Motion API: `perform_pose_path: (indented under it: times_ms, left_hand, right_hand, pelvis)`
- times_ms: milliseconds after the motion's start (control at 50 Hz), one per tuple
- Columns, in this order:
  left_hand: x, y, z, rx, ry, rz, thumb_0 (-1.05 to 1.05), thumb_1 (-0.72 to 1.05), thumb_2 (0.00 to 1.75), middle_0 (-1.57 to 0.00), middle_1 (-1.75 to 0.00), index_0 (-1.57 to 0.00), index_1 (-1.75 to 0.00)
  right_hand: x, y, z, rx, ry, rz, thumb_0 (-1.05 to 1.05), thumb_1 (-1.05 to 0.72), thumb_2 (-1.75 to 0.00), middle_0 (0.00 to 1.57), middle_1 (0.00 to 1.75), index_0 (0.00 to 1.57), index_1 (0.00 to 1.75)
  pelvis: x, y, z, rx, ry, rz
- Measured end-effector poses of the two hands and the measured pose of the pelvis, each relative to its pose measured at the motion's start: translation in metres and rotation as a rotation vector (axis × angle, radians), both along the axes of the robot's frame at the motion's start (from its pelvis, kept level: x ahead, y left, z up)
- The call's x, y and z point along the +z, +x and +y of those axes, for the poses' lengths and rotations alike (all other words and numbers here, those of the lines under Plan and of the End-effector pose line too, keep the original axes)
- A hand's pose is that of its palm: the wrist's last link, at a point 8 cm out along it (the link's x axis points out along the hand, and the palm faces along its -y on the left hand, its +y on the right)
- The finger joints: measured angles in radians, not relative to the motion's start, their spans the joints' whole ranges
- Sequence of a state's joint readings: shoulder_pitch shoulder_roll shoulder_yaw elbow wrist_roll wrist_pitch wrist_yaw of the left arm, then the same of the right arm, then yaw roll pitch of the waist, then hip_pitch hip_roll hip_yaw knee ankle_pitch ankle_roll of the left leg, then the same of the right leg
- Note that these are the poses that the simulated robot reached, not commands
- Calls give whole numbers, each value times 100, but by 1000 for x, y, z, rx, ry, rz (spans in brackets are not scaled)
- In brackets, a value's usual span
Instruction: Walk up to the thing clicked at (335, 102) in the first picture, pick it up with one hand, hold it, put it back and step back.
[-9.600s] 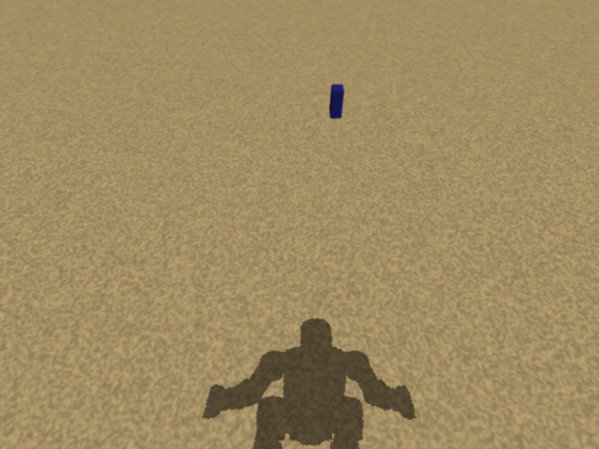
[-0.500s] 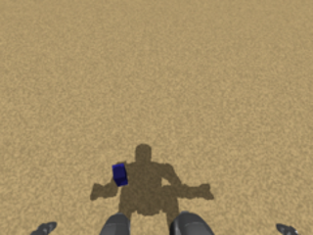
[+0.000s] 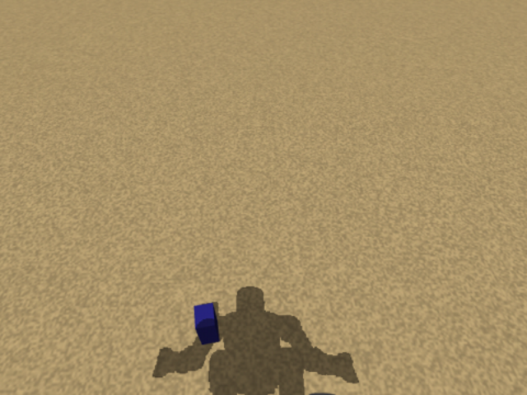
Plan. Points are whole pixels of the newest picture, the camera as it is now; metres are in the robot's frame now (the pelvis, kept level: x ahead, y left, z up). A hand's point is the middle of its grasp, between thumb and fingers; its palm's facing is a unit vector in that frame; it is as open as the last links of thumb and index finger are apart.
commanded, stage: walk up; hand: left
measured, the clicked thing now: (207, 324) +0.44 +0.20 -0.67
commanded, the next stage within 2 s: none
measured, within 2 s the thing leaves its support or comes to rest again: neither
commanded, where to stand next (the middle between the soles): +0.08 +0.01 m, yaw -2 degrees
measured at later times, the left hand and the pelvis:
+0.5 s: hand out of the picture +0.12 +0.28 -0.14, palm faces -0.03 -0.93 -0.37, open 7.4 cm; pelvis +0.03 +0.02 +0.01, yaw -1 degrees
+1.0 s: hand out of the picture +0.12 +0.30 -0.15, palm faces -0.06 -0.93 -0.37, open 7.4 cm; pelvis +0.06 +0.03 +0.00, yaw -1 degrees
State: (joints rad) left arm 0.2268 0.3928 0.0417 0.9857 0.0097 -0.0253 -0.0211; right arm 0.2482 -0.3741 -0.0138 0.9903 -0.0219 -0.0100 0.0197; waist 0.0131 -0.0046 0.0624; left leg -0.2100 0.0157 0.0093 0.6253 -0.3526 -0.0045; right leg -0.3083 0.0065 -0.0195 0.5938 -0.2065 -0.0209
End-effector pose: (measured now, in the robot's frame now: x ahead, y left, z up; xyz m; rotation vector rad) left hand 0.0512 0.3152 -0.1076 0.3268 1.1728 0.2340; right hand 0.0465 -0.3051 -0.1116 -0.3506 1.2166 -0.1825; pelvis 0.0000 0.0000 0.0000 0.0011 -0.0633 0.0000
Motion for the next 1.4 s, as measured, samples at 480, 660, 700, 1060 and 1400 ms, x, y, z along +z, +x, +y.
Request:
perform_pose_path:
  times_ms: [480,660,700,1060,1400]
  left_hand:
    - [7,63,11,-42,-5,-21,1,90,90,-20,-30,-20,-30]
    - [10,83,4,-75,0,-28,0,90,90,-20,-30,-20,-30]
    - [10,83,3,-76,-2,-24,0,90,90,-20,-30,-20,-30]
    - [-3,55,40,-47,1,75,0,90,90,-20,-30,-21,-30]
    - [-18,180,38,-57,-18,-2,1,91,90,-20,-30,-20,-30]
  right_hand:
    - [8,66,27,-27,19,-82,1,-90,-89,21,30,20,30]
    - [5,64,20,-59,17,-56,1,-90,-89,21,30,20,30]
    - [5,62,19,-64,16,-47,1,-90,-89,21,30,20,30]
    - [4,60,27,-40,-18,10,1,-90,-89,21,30,20,30]
    - [-10,98,48,-132,-54,75,1,-90,-89,21,30,20,30]
  pelvis:
    - [8,31,22,-19,0,12]
    - [9,37,20,-24,-2,11]
    - [10,37,20,-25,1,11]
    - [0,63,43,-20,-10,32]
    - [-10,120,54,-6,-15,-3]
